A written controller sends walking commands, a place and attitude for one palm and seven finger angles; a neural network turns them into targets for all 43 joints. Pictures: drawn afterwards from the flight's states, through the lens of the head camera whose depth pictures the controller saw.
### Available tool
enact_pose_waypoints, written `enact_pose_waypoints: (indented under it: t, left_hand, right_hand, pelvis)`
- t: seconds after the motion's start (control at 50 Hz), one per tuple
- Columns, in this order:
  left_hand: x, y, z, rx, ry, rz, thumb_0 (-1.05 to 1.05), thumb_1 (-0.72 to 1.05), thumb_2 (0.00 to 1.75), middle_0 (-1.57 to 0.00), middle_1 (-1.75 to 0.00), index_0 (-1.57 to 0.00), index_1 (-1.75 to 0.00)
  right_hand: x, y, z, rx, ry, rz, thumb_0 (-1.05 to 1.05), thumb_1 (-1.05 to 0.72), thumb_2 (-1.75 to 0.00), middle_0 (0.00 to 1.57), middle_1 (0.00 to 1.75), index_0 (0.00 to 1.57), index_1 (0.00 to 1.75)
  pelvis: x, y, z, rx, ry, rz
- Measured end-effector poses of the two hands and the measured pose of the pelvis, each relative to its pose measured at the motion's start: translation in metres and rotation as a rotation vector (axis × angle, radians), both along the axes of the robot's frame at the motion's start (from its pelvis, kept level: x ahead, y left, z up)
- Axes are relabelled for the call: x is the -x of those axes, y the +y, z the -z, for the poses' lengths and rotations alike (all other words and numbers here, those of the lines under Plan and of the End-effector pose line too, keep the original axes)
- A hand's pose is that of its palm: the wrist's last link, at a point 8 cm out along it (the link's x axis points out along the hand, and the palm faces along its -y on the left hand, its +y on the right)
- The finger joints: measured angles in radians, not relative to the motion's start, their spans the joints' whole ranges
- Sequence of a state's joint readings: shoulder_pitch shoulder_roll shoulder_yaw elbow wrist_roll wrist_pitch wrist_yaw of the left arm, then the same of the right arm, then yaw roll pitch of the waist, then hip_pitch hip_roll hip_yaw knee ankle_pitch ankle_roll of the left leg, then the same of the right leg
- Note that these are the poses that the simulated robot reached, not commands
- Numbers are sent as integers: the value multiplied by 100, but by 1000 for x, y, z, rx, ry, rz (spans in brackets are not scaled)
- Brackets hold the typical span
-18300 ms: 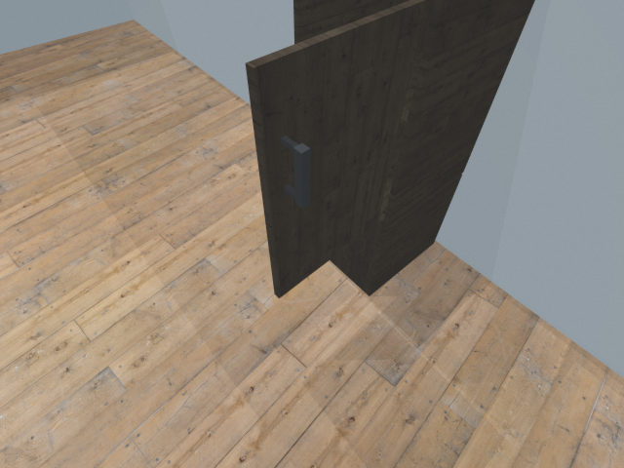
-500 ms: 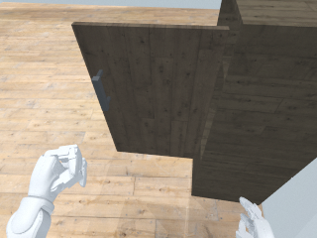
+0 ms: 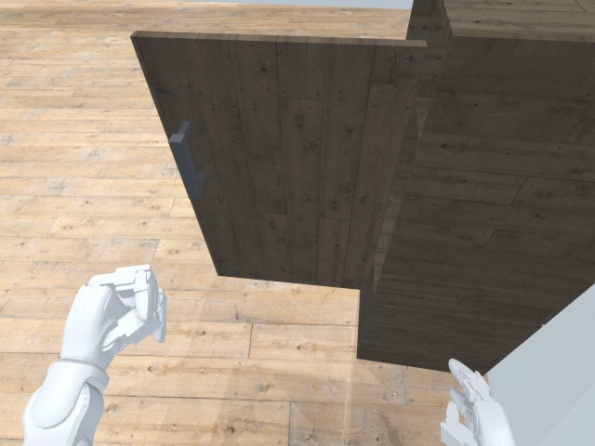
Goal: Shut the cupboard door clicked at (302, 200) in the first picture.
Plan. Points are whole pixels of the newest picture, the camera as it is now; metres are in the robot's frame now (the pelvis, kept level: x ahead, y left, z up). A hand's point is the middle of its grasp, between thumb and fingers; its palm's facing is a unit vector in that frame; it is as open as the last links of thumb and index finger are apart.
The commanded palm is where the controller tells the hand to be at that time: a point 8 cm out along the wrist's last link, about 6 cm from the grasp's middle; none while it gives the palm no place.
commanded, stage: bring the fist close to the handle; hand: left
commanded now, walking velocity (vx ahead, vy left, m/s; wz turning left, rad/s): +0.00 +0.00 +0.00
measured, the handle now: (190, 161) +0.51 +0.22 +0.09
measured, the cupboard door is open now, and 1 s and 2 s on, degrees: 92 92 83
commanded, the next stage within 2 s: push the door shut along its arc in 1.26 s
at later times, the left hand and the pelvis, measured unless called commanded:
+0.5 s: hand (173, 245) +0.34 +0.19 +0.09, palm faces -0.04 -1.00 -0.04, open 3.1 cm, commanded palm +0.33 +0.24 +0.09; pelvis +0.01 +0.01 +0.01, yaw -1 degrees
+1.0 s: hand (199, 195) +0.43 +0.18 +0.10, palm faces -0.02 -1.00 -0.02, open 3.1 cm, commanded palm +0.40 +0.24 +0.09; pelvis +0.01 +0.01 +0.00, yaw -3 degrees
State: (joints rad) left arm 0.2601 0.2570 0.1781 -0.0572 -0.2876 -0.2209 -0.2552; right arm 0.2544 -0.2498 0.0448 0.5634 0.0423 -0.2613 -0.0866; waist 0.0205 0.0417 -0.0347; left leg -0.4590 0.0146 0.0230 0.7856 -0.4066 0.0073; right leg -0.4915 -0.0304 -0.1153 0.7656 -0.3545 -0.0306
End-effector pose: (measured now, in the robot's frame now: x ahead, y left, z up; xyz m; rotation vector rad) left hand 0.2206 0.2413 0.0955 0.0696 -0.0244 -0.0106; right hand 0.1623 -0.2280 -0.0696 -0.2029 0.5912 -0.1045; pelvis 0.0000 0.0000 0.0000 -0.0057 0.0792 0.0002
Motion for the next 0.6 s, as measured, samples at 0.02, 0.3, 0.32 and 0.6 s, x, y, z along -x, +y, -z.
enact_pose_waypoints:
  t: [0.02, 0.3, 0.32, 0.6]
  left_hand:
    - [-5, 2, -4, 2, -28, -14, 2, 89, 90, -130, -150, -130, -150]
    - [-78, -2, 5, 40, 45, 38, 2, 89, 90, -130, -150, -130, -150]
    - [-81, 1, 2, 42, 26, 20, 2, 89, 90, -130, -150, -130, -149]
    - [-119, 3, 7, 46, 53, 33, 2, 90, 90, -130, -150, -130, -150]
  right_hand:
    - [0, 0, 1, 1, 7, -4, 1, -90, -89, 20, 30, 21, 30]
    - [19, -11, 8, 15, 105, 73, 1, -90, -89, 20, 30, 21, 30]
    - [20, -12, 8, 18, 113, 75, 1, -90, -89, 20, 30, 21, 30]
    - [29, -15, 15, 32, 198, 92, 1, -90, -89, 20, 30, 21, 30]
  pelvis:
    - [0, 0, 0, 0, 0, -2]
    - [-8, 4, -4, -9, 27, 21]
    - [-9, 3, -5, -10, 28, 23]
    - [-9, 8, -6, -5, 40, 17]
